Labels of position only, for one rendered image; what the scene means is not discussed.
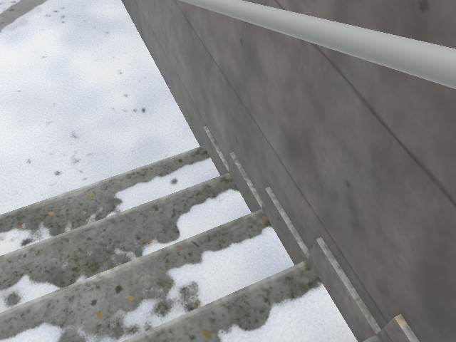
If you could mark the stairs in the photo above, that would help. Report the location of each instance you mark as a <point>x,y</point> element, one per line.
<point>167,252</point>

